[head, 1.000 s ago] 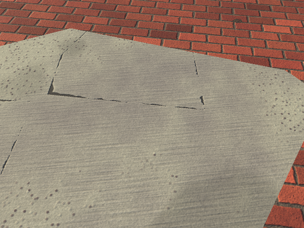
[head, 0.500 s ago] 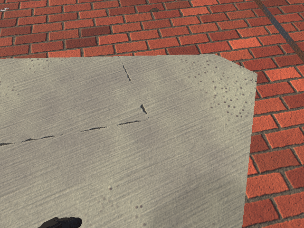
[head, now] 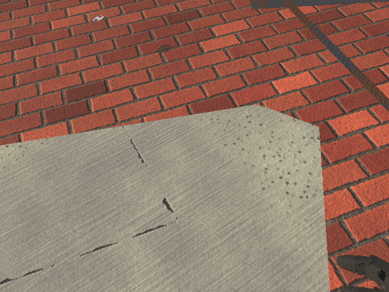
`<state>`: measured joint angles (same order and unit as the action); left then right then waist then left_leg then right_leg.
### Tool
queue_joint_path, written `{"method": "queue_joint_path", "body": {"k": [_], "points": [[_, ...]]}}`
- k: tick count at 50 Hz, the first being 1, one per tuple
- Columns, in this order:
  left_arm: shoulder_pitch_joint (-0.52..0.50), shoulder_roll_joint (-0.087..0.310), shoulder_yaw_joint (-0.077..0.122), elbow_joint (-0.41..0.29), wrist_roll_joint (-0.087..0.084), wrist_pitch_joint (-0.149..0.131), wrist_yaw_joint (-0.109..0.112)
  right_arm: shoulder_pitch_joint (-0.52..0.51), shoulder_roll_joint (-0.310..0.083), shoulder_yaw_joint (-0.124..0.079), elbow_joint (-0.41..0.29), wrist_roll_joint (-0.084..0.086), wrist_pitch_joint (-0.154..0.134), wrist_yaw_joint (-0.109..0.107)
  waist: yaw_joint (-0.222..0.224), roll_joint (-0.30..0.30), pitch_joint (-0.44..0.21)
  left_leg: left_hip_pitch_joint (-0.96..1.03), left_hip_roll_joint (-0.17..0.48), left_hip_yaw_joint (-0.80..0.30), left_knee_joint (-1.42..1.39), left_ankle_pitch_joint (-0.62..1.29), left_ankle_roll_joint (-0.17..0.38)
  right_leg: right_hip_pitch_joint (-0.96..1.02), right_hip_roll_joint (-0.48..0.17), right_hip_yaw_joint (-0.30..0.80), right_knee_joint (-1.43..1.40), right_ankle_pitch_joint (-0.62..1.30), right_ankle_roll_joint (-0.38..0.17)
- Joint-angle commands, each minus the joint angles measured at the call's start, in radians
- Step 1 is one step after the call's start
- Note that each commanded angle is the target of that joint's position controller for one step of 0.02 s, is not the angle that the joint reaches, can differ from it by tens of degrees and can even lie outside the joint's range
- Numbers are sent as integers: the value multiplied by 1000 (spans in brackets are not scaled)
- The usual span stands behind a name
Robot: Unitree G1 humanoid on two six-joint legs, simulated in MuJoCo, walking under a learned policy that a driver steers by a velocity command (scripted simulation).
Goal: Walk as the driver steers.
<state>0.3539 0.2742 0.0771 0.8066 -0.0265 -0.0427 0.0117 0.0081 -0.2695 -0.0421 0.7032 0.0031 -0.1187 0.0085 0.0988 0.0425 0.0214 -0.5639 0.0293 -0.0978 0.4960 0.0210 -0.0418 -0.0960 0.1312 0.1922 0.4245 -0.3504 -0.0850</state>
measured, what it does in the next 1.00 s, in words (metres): walks ahead: left foot, then right foot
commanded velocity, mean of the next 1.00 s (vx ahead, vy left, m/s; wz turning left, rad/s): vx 0.23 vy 0.00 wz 0.04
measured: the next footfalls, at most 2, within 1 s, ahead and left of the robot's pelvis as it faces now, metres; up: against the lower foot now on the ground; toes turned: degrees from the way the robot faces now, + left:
left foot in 0.06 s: +0.21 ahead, +0.14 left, +0.00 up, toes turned -6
right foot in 0.50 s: +0.38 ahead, -0.15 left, +0.00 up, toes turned -8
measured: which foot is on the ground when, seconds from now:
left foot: up 0.00-0.04, down 0.06-0.50, up 0.52-0.86, down 0.88-1.00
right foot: down 0.00-0.06, up 0.08-0.48, down 0.50-0.88, up 0.90-1.00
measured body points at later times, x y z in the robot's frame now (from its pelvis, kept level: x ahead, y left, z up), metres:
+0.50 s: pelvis +0.24 -0.01 +0.00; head +0.28 -0.02 +0.44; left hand +0.52 +0.17 -0.07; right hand +0.20 -0.29 -0.14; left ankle +0.17 +0.14 -0.74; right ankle +0.34 -0.14 -0.74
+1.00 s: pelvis +0.29 +0.01 +0.00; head +0.31 +0.05 +0.45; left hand +0.41 +0.31 -0.12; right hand +0.44 -0.26 -0.09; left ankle +0.30 +0.10 -0.74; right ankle +0.32 -0.14 -0.67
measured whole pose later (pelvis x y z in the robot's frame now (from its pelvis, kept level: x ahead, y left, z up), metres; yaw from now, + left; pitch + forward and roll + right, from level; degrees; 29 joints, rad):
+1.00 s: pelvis +0.29 +0.01 +0.00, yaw +8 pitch +1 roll -3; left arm 0.09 0.31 0.09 0.79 0.01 0.03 0.04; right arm 0.23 -0.30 -0.07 0.70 -0.02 0.03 -0.01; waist -0.02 -0.03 0.03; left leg -0.34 0.00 -0.01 0.59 -0.27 0.05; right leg -0.53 -0.02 -0.02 1.01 -0.46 0.04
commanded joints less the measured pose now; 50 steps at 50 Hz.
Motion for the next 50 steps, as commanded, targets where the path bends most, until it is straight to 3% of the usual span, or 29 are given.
{"method": "queue_joint_path", "body": {"k": [1,2,3,4,5,6,7,8,11,14,16,18,21,24,25,26,27,28,29,32,34,38,43,44,45,46,47,48,50], "points": [[-13,145,34,-57,4,0,10,6,-135,-44,-70,7,-33,7,-79,-173,-46,177,-29,26,-55,-85,45,-19,-248,248,20,317,-103],[-26,116,24,-67,8,-1,7,116,-166,-59,-46,-2,-38,1,-136,-163,-114,354,-5,20,-75,-76,84,-54,-200,215,137,373,-73],[-28,57,1,-89,23,-7,1,278,-223,-74,-32,-19,-39,-9,-204,-68,-261,629,162,-129,-42,-117,154,-184,-139,128,412,260,-34],[124,1,-17,-114,-8,-18,-2,370,-291,-93,6,-27,-23,-6,-143,278,-395,965,394,-595,-120,-316,326,-548,0,-6,728,-226,36],[115,113,-1,-94,-22,-18,2,355,-194,-74,-8,-4,-14,-2,-163,200,-340,938,411,-698,-174,-550,311,-683,-93,9,867,-225,49],[2,173,16,-107,-16,-12,3,306,-129,-57,-23,-1,-6,-7,-192,95,-197,812,361,-531,-192,-535,259,-720,-128,-10,902,-127,58],[-53,165,18,-120,-4,-6,6,252,-115,-48,-27,-10,2,-8,-174,24,-112,679,314,-394,-210,-402,228,-691,-161,-45,885,-51,67],[-86,150,20,-135,7,-6,3,220,-97,-42,-19,-14,7,-8,-155,21,-48,578,272,-298,-234,-290,220,-671,-188,-49,837,-3,72],[-71,81,15,-148,-6,12,-9,203,-81,-39,2,-12,0,-5,-115,73,-13,453,218,-116,-310,-160,215,-595,-233,-85,760,41,75],[-125,43,2,-183,13,17,-6,223,-120,-51,34,-11,-8,1,-106,29,10,418,223,-29,-324,134,256,-590,-224,-90,607,88,93],[-141,15,-13,-183,27,6,-12,204,-131,-50,50,-4,2,2,-92,28,-15,398,184,61,-297,332,248,-499,-215,-134,435,185,95],[-209,13,-20,-187,30,-11,-25,224,-152,-52,65,13,17,0,-122,39,-31,385,149,101,-277,379,229,-406,-180,-185,286,317,97],[-281,49,-10,-210,27,-22,-36,280,-185,-58,96,26,37,-3,-135,56,-52,462,171,49,-204,348,206,-355,-143,-170,151,344,84],[-170,121,19,-170,46,-32,-24,268,-162,-49,101,34,43,-9,-59,43,-116,434,123,27,-31,272,136,-103,-135,-172,-21,513,27],[-91,195,37,-165,64,-31,-9,277,-118,-31,81,9,36,-9,-37,-34,-214,320,56,63,139,47,83,106,-277,-67,43,898,-23],[-61,235,40,-178,87,-12,6,398,-34,-1,80,-5,36,-9,-63,-256,-347,42,-41,106,457,-585,11,383,-564,180,115,1232,-199],[-51,192,27,-188,69,7,5,444,-88,-11,97,11,48,-8,-45,-267,-449,10,-36,1,644,-805,-6,367,-607,232,113,1205,-267],[-81,170,24,-180,46,18,-1,390,-155,-32,84,34,64,-10,-41,-227,-382,-66,-8,16,722,-751,-15,292,-556,173,49,955,-258],[-138,135,14,-177,33,20,0,334,-153,-37,77,32,84,-22,-59,-174,-283,-109,21,40,720,-682,-21,197,-496,113,2,742,-209],[-282,110,7,-165,47,23,3,347,-116,-43,75,14,153,-50,-135,-199,-129,44,38,75,660,-523,-61,-153,-415,-47,-134,437,-154],[-311,111,12,-156,55,17,9,346,-95,-43,57,8,167,-53,-147,-197,-112,103,40,96,594,-463,-53,-222,-411,-112,-166,379,-157],[-318,136,23,-129,43,18,26,264,-87,-37,4,3,170,-32,-127,-185,-130,172,59,107,401,-364,-12,-196,-442,-163,-167,359,-158],[-314,166,34,-93,7,41,26,290,-114,-53,-10,-1,176,-1,-156,-156,-125,320,13,172,127,-274,66,-173,-443,-217,-57,240,-74],[-281,138,30,-74,3,47,25,312,-136,-64,-3,-9,175,-3,-155,-101,-102,371,-3,146,37,-225,100,-217,-399,-260,35,142,-13],[-229,88,20,-64,22,55,21,321,-223,-87,-17,-11,172,-18,-126,138,-59,427,154,-108,-124,-21,173,-361,-285,-371,290,-30,88],[-277,79,16,-115,49,53,23,290,-318,-97,-62,-20,165,-25,-118,326,-12,450,354,-414,-180,161,345,-613,-129,-336,526,-313,161],[-365,115,27,-135,47,50,30,314,-293,-93,-65,-52,141,-17,-181,218,-68,392,352,-436,-220,40,396,-615,-126,-177,681,-313,141],[-355,130,36,-129,27,53,33,267,-269,-86,-68,-48,121,-14,-145,162,-58,383,296,-356,-221,-50,342,-619,-146,-137,719,-212,119],[-295,143,48,-84,36,62,47,158,-202,-68,-91,-4,114,-25,-96,101,-62,374,223,-251,-195,-82,250,-604,-163,-124,706,-64,119]]}}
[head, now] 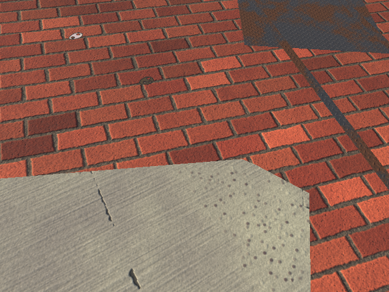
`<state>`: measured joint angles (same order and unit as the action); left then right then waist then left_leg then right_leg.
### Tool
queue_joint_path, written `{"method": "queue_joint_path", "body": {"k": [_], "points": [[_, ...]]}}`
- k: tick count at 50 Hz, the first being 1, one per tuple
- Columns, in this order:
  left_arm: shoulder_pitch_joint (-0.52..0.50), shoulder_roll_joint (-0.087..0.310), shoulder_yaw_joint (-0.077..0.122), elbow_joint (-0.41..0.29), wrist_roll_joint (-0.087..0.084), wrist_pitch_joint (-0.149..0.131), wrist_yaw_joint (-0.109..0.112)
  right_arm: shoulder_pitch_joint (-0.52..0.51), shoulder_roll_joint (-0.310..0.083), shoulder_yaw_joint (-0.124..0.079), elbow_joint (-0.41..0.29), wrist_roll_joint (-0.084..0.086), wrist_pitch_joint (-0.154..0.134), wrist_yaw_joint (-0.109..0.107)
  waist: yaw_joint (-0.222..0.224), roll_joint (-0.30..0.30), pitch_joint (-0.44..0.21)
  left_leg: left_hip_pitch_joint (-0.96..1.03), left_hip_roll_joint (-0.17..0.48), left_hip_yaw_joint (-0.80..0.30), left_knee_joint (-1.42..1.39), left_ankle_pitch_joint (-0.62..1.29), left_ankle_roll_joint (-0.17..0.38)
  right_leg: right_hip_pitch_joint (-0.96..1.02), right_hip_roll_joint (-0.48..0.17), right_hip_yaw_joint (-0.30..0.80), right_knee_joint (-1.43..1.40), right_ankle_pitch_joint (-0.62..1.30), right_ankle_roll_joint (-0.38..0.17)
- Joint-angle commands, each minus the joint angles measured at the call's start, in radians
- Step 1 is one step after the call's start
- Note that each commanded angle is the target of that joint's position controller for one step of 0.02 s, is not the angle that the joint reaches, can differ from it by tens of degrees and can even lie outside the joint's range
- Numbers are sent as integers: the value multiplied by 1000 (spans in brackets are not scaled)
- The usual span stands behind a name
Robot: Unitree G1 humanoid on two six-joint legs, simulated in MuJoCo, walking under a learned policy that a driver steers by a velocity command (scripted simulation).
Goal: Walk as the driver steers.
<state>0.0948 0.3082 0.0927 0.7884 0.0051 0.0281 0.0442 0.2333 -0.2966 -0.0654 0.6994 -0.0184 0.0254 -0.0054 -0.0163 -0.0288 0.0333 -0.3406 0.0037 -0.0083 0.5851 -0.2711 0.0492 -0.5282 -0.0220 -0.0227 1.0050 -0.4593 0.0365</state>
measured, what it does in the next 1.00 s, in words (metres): steps on the spot, turning left: right foot, then left foot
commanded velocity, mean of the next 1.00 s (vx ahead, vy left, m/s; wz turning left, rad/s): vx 0.01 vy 0.00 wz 0.59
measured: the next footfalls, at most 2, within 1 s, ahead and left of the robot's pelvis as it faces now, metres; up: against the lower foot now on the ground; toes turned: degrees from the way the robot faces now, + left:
right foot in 0.36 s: +0.09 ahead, -0.13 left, +0.00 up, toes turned +18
left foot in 0.78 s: -0.01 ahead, +0.12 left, +0.00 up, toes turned +30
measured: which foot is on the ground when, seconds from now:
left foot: down 0.00-0.36, up 0.38-0.76, down 0.78-1.00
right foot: up 0.00-0.34, down 0.36-0.78, up 0.80-1.00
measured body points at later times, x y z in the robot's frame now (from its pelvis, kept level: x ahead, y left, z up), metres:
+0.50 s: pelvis +0.02 -0.03 +0.01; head +0.05 -0.04 +0.45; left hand +0.07 +0.28 -0.08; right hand +0.25 -0.27 -0.09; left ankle -0.04 +0.09 -0.66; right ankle +0.05 -0.14 -0.73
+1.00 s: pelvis -0.01 +0.02 +0.01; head +0.01 +0.07 +0.46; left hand -0.05 +0.35 -0.11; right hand +0.28 -0.13 -0.06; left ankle -0.05 +0.10 -0.73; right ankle +0.07 -0.12 -0.65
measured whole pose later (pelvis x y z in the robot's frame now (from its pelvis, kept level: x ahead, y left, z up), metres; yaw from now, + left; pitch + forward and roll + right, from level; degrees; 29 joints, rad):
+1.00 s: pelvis -0.01 +0.02 +0.01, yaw +35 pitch +2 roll -2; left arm 0.10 0.34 0.09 0.74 0.00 0.02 0.03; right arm 0.20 -0.31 -0.06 0.57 0.00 0.02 -0.02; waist 0.00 -0.03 0.06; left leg -0.29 -0.04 -0.09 0.46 -0.20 0.05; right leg -0.53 -0.01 0.04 1.06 -0.37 0.08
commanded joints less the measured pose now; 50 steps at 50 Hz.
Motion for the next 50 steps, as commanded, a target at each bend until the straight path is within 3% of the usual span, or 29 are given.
{"method": "queue_joint_path", "body": {"k": [1,3,7,12,14,16,17,18,19,20,21,22,23,24,27,30,32,35,37,38,39,40,41,42,44,45,47,50], "points": [[-23,107,34,-60,10,-10,13,-78,-158,-37,-95,21,-28,-18,30,174,-90,136,226,-313,-274,266,152,-132,1,88,142,85,5],[-9,85,30,-57,2,-20,8,-57,-149,-32,-101,16,-25,-27,30,151,-127,170,201,-291,-256,329,154,-105,20,88,114,133,17],[-54,51,12,-71,-5,-32,-1,-18,-175,-46,-107,26,-13,-40,-2,165,-129,237,187,-327,-230,298,160,-80,35,106,-123,152,42],[-44,71,11,-70,-17,-46,-23,-37,-192,-56,-132,24,3,-30,-11,197,-119,170,178,-424,-214,292,181,65,64,109,-294,101,39],[-26,80,13,-69,-20,-55,-31,-53,-190,-57,-141,30,8,-25,-6,202,-127,185,171,-472,-193,344,176,108,71,112,-370,97,28],[24,84,16,-58,-20,-65,-40,-86,-184,-56,-152,42,15,-27,29,195,-137,180,138,-488,-152,366,144,205,72,101,-543,191,7],[61,96,23,-46,-16,-67,-42,-98,-174,-53,-158,49,18,-30,48,180,-142,136,104,-472,-122,303,107,301,46,100,-652,311,-11],[92,152,37,-45,-3,-64,-38,-71,-134,-42,-163,42,18,-31,37,81,-169,24,44,-407,-13,106,54,435,-100,206,-677,382,-65],[57,239,52,-50,16,-51,-30,-24,-90,-32,-185,41,12,-27,-30,-215,-131,-200,-132,-199,171,-268,-13,500,-296,438,-689,603,-207],[49,184,40,-69,35,-54,-31,-20,-180,-58,-175,24,2,-26,2,-210,-125,-256,-99,-160,418,-387,-66,444,-404,527,-702,668,-331],[1,135,23,-89,29,-56,-27,-3,-229,-79,-152,30,2,-22,-14,-129,-110,-252,-65,-162,537,-321,-84,414,-365,435,-691,649,-317],[-43,105,16,-96,15,-52,-22,9,-217,-82,-132,33,11,-21,-30,-100,-90,-257,-53,-147,583,-258,-102,402,-290,336,-677,596,-266],[-57,88,9,-102,0,-49,-17,13,-191,-77,-123,32,21,-23,-22,-100,-73,-284,-49,-138,623,-204,-120,410,-247,273,-673,565,-239],[-51,88,5,-101,-5,-45,-11,7,-163,-69,-126,35,27,-19,-13,-104,-59,-296,-42,-123,642,-172,-135,408,-232,230,-674,589,-239],[13,111,11,-92,7,-29,2,-69,-116,-49,-169,47,27,-12,38,-125,-61,-316,-12,-54,526,-124,-157,473,-224,158,-687,615,-258],[29,149,23,-93,6,-20,0,-100,-97,-35,-195,38,25,-3,62,-140,-92,-245,29,-20,372,-134,-157,507,-256,121,-680,632,-268],[14,174,31,-98,1,-16,-10,-97,-94,-31,-203,36,25,5,60,-149,-97,-151,36,17,276,-131,-143,464,-267,85,-680,646,-263],[14,191,37,-96,-16,-18,-24,-73,-114,-40,-206,40,33,15,49,-158,-95,-66,26,54,142,-103,-110,449,-287,64,-652,632,-245],[-4,191,37,-92,-37,-21,-29,-22,-112,-47,-193,39,38,21,8,-141,-97,39,6,82,-39,12,-64,422,-281,30,-581,590,-199],[21,164,30,-79,-42,-24,-31,18,-126,-57,-177,36,38,16,-8,-106,-107,142,-17,76,-139,99,-31,370,-253,-10,-504,517,-148],[76,115,18,-64,-20,-27,-36,59,-190,-79,-173,37,34,5,-6,60,-128,310,63,-68,-196,362,18,219,-183,-97,-314,329,-63],[58,43,-12,-115,42,-29,-40,60,-306,-95,-209,27,26,-10,25,379,-130,435,338,-449,-168,776,174,-90,-40,-127,2,-217,34],[-40,102,5,-142,18,-32,-28,90,-271,-83,-214,-10,-2,7,-67,284,-208,351,404,-531,-214,694,323,-132,7,43,174,-254,38],[-61,133,16,-143,-9,-28,-22,54,-241,-72,-202,-10,-22,14,-45,205,-153,311,343,-440,-232,583,287,-146,-14,76,227,-175,26],[-32,139,23,-117,-3,-21,-10,-40,-187,-56,-199,24,-26,1,2,147,-100,255,242,-336,-233,426,184,-141,-39,94,171,-16,17],[-15,140,25,-113,4,-19,-10,-70,-183,-49,-204,28,-22,-5,20,155,-98,212,217,-311,-235,447,173,-101,-26,88,165,38,25],[12,121,21,-104,0,-22,-15,-77,-175,-43,-210,19,-18,-16,33,162,-125,198,192,-295,-240,446,175,-53,-1,81,140,102,37],[-13,96,10,-111,-3,-24,-15,-58,-182,-46,-203,22,-15,-24,14,162,-121,222,178,-323,-236,370,177,-47,17,90,-22,124,50]]}}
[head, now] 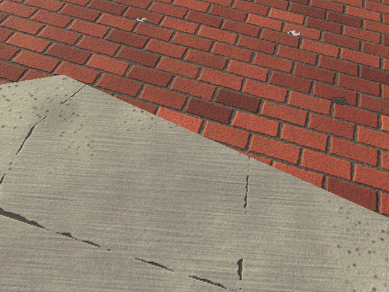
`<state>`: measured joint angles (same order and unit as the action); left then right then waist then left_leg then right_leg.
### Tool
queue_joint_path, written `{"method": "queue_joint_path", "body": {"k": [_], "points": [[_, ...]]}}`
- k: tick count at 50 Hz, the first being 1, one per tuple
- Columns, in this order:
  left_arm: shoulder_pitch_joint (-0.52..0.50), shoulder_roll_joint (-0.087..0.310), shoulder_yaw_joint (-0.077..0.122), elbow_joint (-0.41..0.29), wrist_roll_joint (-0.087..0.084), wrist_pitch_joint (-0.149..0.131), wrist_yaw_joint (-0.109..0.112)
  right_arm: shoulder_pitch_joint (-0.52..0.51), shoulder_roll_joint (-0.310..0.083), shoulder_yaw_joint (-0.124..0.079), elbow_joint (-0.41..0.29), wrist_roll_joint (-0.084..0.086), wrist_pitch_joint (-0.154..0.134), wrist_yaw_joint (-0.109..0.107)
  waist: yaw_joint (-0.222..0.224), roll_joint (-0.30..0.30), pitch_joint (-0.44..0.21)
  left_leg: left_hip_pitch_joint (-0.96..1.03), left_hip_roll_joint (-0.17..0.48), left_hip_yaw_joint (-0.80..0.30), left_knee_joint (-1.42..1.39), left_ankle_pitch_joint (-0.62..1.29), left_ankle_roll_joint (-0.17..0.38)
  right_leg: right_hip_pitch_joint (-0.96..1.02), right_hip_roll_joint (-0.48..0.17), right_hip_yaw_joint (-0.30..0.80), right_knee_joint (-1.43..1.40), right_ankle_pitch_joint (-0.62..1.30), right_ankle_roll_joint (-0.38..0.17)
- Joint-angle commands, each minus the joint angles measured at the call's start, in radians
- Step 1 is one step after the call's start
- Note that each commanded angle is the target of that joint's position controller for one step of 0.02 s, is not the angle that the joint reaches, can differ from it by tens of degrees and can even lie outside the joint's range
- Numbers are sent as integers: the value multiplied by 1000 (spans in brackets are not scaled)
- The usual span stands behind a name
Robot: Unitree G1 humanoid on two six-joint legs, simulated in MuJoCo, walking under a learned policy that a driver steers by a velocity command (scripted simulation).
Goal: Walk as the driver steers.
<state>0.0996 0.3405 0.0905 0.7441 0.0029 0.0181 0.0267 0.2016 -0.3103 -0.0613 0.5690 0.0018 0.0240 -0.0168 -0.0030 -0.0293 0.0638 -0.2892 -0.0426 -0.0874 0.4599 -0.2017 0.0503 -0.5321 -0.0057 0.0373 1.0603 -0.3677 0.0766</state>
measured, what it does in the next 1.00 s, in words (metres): walks ahead: right foot, then left foot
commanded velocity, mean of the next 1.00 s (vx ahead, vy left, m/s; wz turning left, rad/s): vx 0.15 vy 0.00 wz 0.21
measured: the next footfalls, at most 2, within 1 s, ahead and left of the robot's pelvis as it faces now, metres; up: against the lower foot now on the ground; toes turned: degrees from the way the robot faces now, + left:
right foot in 0.26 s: +0.07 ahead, -0.14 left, +0.00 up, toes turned +12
left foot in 0.56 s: +0.00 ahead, +0.12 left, +0.00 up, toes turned +6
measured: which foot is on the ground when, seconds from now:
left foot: down 0.00-0.26, up 0.28-0.54, down 0.56-0.84, up 0.86-1.00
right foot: up 0.00-0.24, down 0.26-0.60, up 0.62-0.82, down 0.84-1.00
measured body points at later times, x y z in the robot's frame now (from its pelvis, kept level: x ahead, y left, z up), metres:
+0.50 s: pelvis +0.01 -0.03 +0.00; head +0.04 -0.04 +0.45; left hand +0.10 +0.26 -0.10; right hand +0.20 -0.28 -0.11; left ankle -0.05 +0.12 -0.71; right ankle +0.03 -0.14 -0.74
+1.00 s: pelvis +0.12 -0.04 +0.00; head +0.13 -0.05 +0.45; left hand +0.13 +0.25 -0.11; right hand +0.28 -0.28 -0.12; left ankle +0.06 +0.11 -0.66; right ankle +0.10 -0.12 -0.74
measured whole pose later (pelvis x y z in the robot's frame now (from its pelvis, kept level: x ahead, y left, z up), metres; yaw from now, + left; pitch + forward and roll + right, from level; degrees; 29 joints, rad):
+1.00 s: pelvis +0.12 -0.04 +0.00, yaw +10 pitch +1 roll +1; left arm 0.34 0.27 0.04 0.79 0.00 -0.08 -0.03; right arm 0.30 -0.30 -0.06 0.70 0.02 -0.06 0.00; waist 0.02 0.04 0.00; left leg -0.48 0.05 -0.03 1.09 -0.30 0.02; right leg -0.15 0.04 -0.03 0.41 -0.28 -0.07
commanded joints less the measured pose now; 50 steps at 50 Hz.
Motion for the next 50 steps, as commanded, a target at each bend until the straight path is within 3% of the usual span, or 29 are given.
{"method": "queue_joint_path", "body": {"k": [1,6,9,11,12,13,14,15,16,19,23,25,27,28,29,30,32,34,36,38,40,41,42,43,44,45,46,48,50], "points": [[-28,60,10,-71,-1,-15,1,-23,-174,-52,-71,3,-11,-15,-5,167,-149,171,223,-260,-107,266,176,-32,5,37,-127,32,13],[-40,64,9,-82,-8,-27,-13,-34,-192,-60,-73,2,1,-7,-18,188,-132,105,210,-360,-92,161,181,72,37,51,-300,-3,1],[-10,68,9,-78,-12,-38,-26,-51,-174,-52,-72,4,7,-1,-18,199,-157,122,210,-392,-50,238,172,141,33,37,-390,-1,-16],[28,53,6,-71,-9,-46,-36,-75,-156,-43,-69,12,12,-2,12,190,-167,105,181,-386,-9,262,139,244,32,17,-558,108,-40],[48,54,6,-68,0,-50,-38,-65,-139,-37,-62,15,12,-4,25,169,-165,68,152,-371,10,201,100,328,8,26,-670,237,-61],[57,101,12,-80,20,-51,-34,-24,-98,-23,-56,1,8,-5,3,58,-182,-1,90,-302,103,29,38,420,-130,150,-713,355,-109],[11,166,20,-80,33,-44,-29,26,-81,-20,-59,-4,0,-5,-65,-168,-133,-126,-62,-123,222,-250,-27,416,-270,325,-732,511,-242],[15,108,6,-88,39,-48,-28,-9,-143,-37,-58,-15,-5,-12,-16,-199,-130,-142,-42,-93,390,-428,-79,356,-367,432,-764,500,-365],[8,96,1,-91,29,-51,-25,-20,-189,-57,-48,-3,-4,-14,-5,-149,-108,-169,-28,-95,528,-420,-101,354,-350,405,-761,471,-375],[-18,71,-11,-82,-3,-50,-14,-4,-124,-49,-8,2,14,-18,-12,-95,-88,-202,-11,-110,601,-321,-143,387,-252,263,-723,463,-301],[-2,60,-16,-66,2,-26,-15,-44,-25,-8,-5,4,9,-6,16,-152,-119,-55,34,23,278,-279,-159,411,-172,141,-686,560,-275],[30,78,-13,-55,-4,-15,-16,-28,-42,-14,14,14,7,-5,23,-156,-136,20,28,53,99,-175,-151,429,-178,156,-658,575,-277],[59,59,-25,-44,-14,-17,-19,22,-48,-13,49,6,7,-4,3,-120,-146,190,15,74,-131,13,-110,351,-148,147,-674,296,-225],[80,56,-30,-38,-6,-28,-25,27,-86,-18,42,-2,7,-9,11,-73,-152,271,60,20,-78,25,-77,264,-129,137,-666,135,-176],[85,32,-38,-49,9,-42,-32,41,-151,-32,42,-7,7,-14,33,52,-145,269,122,-55,-17,-93,-18,183,-45,49,-603,-48,-133],[39,13,-45,-57,4,-53,-32,86,-159,-42,60,-11,3,-5,-9,167,-114,169,152,-133,-88,-388,54,167,36,-70,-491,-120,-84],[-49,30,-34,-89,-20,-71,-28,120,-158,-36,72,-12,-20,1,-54,245,43,87,284,-372,-270,-595,154,41,41,-95,-310,-102,-72],[-58,49,-23,-108,-36,-88,-34,146,-144,-31,90,-2,-49,-4,-59,282,96,143,345,-445,-294,-482,187,-91,-18,-19,-200,-182,-115],[-58,33,-28,-111,-43,-108,-54,147,-134,-28,94,14,-60,-5,-54,230,75,217,328,-379,-281,-366,165,-113,-47,-13,-275,-157,-151],[-30,13,-35,-92,-31,-117,-70,109,-145,-31,85,21,-59,-1,-32,202,26,156,262,-252,-257,-226,135,70,-15,-67,-416,-36,-151],[96,17,-26,-38,-24,-114,-77,76,-140,-29,77,22,-51,5,33,182,-31,12,214,-165,-202,-168,110,362,44,-125,-529,173,-129],[173,30,-17,-10,-25,-108,-73,79,-115,-21,76,16,-53,7,66,157,-53,-59,191,-137,-146,-155,89,485,57,-126,-533,179,-122],[266,53,-8,9,-30,-104,-64,68,-75,-8,71,9,-59,9,112,111,-81,-137,150,-88,-12,-125,50,606,7,-57,-559,144,-139],[374,147,9,14,-20,-105,-51,48,7,16,34,-5,-69,9,141,-136,-122,-293,43,31,354,-208,-33,720,-223,292,-712,11,-227],[406,212,24,17,-8,-112,-62,61,-37,3,-6,24,-88,-3,129,-266,-140,-451,-13,-3,606,-388,-59,719,-385,697,-872,-230,-373],[321,152,4,3,-9,-117,-61,65,-94,-15,9,48,-99,-4,89,-157,-37,-543,61,-45,718,-330,-42,655,-398,685,-896,-346,-382],[279,103,-10,-7,-9,-118,-55,42,-105,-18,21,48,-104,3,73,-111,27,-568,101,-26,729,-230,-24,603,-351,563,-892,-299,-351],[227,80,-20,-18,6,-116,-51,30,-81,-19,42,22,-109,12,43,-49,38,-534,148,-6,673,-88,-16,546,-269,385,-900,-62,-306],[227,70,-26,-21,5,-114,-43,35,-57,-15,55,13,-107,26,32,-62,16,-478,159,24,626,-1,-31,511,-215,258,-920,129,-289]]}}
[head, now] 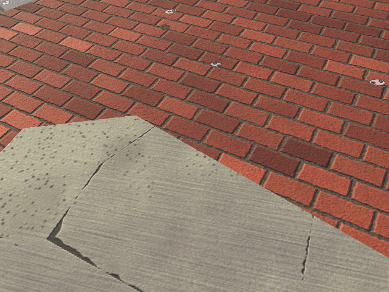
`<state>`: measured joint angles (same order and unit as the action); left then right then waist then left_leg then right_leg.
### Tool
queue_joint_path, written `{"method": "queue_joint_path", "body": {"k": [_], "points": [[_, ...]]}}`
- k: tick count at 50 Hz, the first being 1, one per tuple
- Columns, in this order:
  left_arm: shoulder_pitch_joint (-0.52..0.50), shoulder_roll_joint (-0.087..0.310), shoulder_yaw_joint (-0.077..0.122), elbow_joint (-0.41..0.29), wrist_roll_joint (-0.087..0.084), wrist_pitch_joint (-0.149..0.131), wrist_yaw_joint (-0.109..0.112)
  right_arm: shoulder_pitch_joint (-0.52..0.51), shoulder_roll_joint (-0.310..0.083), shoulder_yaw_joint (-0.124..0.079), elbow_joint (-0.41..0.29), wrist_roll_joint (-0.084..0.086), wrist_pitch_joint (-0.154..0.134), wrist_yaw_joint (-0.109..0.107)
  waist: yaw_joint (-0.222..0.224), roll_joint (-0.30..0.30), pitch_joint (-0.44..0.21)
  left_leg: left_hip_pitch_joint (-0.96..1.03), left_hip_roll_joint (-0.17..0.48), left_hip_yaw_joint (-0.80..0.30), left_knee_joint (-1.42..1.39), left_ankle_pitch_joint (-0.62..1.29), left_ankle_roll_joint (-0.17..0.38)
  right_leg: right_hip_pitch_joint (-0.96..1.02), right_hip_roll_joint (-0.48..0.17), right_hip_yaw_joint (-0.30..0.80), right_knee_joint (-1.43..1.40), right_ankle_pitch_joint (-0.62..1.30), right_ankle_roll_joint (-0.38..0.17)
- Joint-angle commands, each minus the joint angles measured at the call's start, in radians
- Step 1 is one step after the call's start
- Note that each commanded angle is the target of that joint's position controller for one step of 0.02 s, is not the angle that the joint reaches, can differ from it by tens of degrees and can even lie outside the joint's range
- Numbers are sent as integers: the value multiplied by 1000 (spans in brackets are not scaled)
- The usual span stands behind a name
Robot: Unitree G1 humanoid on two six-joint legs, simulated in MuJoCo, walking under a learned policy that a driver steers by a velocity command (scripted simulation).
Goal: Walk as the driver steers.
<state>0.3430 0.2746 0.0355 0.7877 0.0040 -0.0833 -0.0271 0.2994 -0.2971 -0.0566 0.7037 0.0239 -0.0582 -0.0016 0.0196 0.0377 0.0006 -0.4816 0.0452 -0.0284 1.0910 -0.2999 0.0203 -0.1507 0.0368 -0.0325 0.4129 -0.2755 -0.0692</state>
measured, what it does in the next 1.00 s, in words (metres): walks ahead: left foot, then right foot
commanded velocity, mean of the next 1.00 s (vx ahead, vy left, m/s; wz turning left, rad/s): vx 0.48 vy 0.00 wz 0.00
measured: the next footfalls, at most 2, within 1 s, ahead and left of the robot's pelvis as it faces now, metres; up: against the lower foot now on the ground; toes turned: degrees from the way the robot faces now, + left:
left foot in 0.32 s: +0.37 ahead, +0.14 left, +0.00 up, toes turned +1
right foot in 0.86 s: +0.65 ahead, -0.11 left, +0.00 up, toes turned -2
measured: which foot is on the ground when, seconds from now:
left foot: up 0.00-0.30, down 0.32-0.88, up 0.90-1.00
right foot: down 0.00-0.34, up 0.36-0.84, down 0.86-1.00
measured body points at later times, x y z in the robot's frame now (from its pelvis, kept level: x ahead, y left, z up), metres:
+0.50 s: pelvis +0.27 +0.05 -0.01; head +0.31 +0.06 +0.44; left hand +0.36 +0.34 -0.12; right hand +0.40 -0.21 -0.11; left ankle +0.32 +0.14 -0.74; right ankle +0.22 -0.09 -0.66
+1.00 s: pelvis +0.56 -0.02 -0.01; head +0.59 -0.04 +0.44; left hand +0.69 +0.25 -0.10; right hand +0.63 -0.30 -0.14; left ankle +0.48 +0.13 -0.65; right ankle +0.61 -0.10 -0.74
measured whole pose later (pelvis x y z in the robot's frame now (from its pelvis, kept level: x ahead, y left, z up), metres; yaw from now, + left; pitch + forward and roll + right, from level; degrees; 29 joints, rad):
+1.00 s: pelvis +0.56 -0.02 -0.01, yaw +0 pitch +1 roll +1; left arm 0.21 0.28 0.03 0.74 0.00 -0.08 -0.03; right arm 0.29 -0.31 -0.04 0.82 0.02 -0.08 0.01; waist 0.00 0.03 0.04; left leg -0.41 0.04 -0.03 1.14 -0.36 0.03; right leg -0.33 0.03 -0.05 0.47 -0.16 -0.06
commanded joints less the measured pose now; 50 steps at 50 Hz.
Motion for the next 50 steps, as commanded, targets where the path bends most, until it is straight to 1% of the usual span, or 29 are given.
{"method": "queue_joint_path", "body": {"k": [1,6,8,11,14,15,16,17,18,19,20,21,22,23,26,29,32,35,38,40,41,42,43,44,45,46,47,48,50], "points": [[-5,137,29,-60,-2,-13,13,-75,-61,-18,-83,-14,-23,14,10,-119,74,-288,69,-20,-37,128,-14,132,-247,283,-278,125,-147],[47,161,30,-28,-12,2,29,-254,-5,11,-137,-13,-36,28,58,-103,98,-205,34,37,-384,332,-48,84,-203,130,-298,308,-128],[84,175,33,-9,-18,5,32,-319,-4,16,-153,-6,-42,41,78,-99,116,-158,14,52,-475,389,-45,80,-219,121,-307,294,-130],[109,183,37,15,-26,14,32,-369,-26,10,-173,1,-48,59,67,-101,128,-153,0,33,-556,375,-8,168,-267,125,-275,356,-119],[100,211,49,23,-24,27,37,-311,-75,-9,-163,-4,-47,61,5,-132,51,-35,-48,57,-580,269,46,266,-284,111,-136,709,-88],[88,220,52,21,-20,35,39,-209,-107,-27,-137,-5,-43,53,-57,-144,-25,103,-78,81,-588,250,74,268,-267,90,-2,881,-74],[79,210,46,14,-14,42,43,-53,-145,-47,-95,-5,-38,40,-138,-136,-130,341,-73,82,-596,276,107,182,-225,58,197,909,-45],[97,152,23,-15,14,40,47,128,-216,-63,-62,-17,-28,24,-186,-7,-293,680,135,-153,-537,276,168,-60,-166,37,525,550,-17],[249,19,-13,-21,-4,22,34,135,-251,-64,-46,-23,-33,37,-78,258,-436,949,350,-672,-671,-23,326,-417,32,112,839,-279,34],[132,144,13,-19,-32,3,26,115,-143,-41,-50,-14,-34,34,-134,142,-347,872,315,-705,-779,-152,276,-522,-14,200,917,-284,23],[20,180,26,-59,-55,-8,21,41,-119,-30,-48,-11,-33,30,-119,94,-178,725,286,-539,-805,-101,239,-572,-62,161,907,-192,17],[-29,164,21,-70,-47,-16,25,-19,-114,-27,-49,-16,-33,30,-85,-6,-94,575,250,-433,-831,34,224,-541,-110,131,860,-102,21],[-44,154,24,-69,-30,-16,26,-59,-97,-23,-50,-25,-36,33,-52,-21,-41,465,211,-351,-857,147,222,-510,-139,124,809,-48,30],[-12,144,25,-62,-26,-7,24,-79,-83,-19,-49,-37,-43,34,-16,11,-42,398,187,-301,-885,200,221,-449,-166,133,786,-11,38],[9,102,17,-52,-18,21,29,-86,-84,-21,-18,-21,-63,35,16,25,-11,293,165,-201,-954,265,243,-419,-187,113,708,15,73],[-109,92,12,-93,-5,22,33,-53,-114,-27,15,-22,-63,24,-11,10,48,281,147,-132,-990,292,242,-499,-198,102,546,155,103],[-218,69,2,-117,-7,7,21,-20,-134,-29,35,-16,-51,15,-53,4,64,295,109,-55,-988,309,204,-466,-169,70,322,331,101],[-316,66,-1,-146,-16,-4,6,49,-163,-34,71,-6,-40,13,-97,1,73,355,135,-50,-969,281,194,-440,-138,50,200,392,93],[-365,88,5,-176,-20,-10,-10,78,-171,-38,99,-1,-21,8,-97,12,79,473,189,-72,-912,310,177,-471,-126,66,130,319,59],[-340,106,12,-176,-19,-12,-17,73,-181,-42,109,0,-8,2,-70,27,57,533,212,-82,-857,393,157,-429,-110,58,104,235,31],[-289,122,21,-165,-18,-13,-17,58,-189,-43,110,-1,-2,0,-37,38,26,544,204,-71,-793,519,143,-350,-87,35,90,202,14],[-169,152,40,-131,-15,-13,-12,41,-181,-39,108,-4,5,-2,30,28,-49,522,160,-34,-644,660,120,-183,-54,2,64,205,-14],[-3,207,63,-90,-12,-10,-1,50,-138,-20,96,-19,6,-5,96,-12,-184,398,106,8,-410,585,85,87,-114,56,103,233,-55],[97,318,89,-77,8,-4,4,167,-33,14,64,-22,-11,2,67,-244,-339,-8,-47,61,-11,192,6,488,-370,494,73,89,-211],[128,248,71,-70,-6,0,-1,154,-54,14,80,-15,-33,6,88,-302,-396,-172,-104,-72,146,-276,-2,545,-425,778,-93,-45,-255],[61,191,51,-76,-10,-1,-1,71,-143,-11,62,14,-45,14,86,-214,-243,-270,-42,-100,216,-236,13,439,-401,659,-115,-115,-206],[-7,168,43,-88,-9,0,0,1,-145,-10,43,18,-50,14,63,-147,-140,-273,11,-64,184,-144,23,301,-363,527,-129,-61,-177],[-62,142,36,-90,-5,-1,-2,-37,-133,-10,36,2,-48,10,36,-97,-62,-248,47,-44,120,-70,18,172,-321,431,-159,34,-163],[-110,115,28,-94,6,-11,-5,-6,-107,-12,51,-10,-29,8,-16,-130,-34,-137,87,-49,47,23,4,37,-268,327,-218,158,-153]]}}
Keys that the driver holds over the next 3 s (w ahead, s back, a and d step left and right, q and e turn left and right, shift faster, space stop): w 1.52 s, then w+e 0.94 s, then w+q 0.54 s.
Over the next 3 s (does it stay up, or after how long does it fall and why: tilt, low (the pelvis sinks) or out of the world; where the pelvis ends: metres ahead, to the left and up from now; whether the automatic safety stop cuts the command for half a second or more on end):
stays up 1.60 -0.23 0.00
